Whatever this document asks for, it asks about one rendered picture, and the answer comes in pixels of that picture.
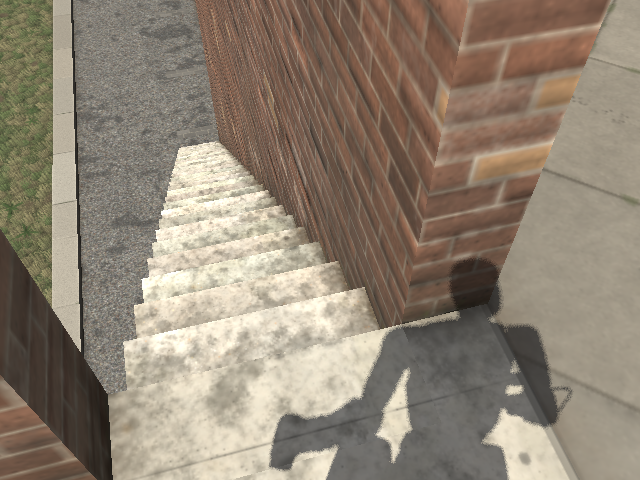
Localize stairs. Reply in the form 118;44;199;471
123;141;380;390

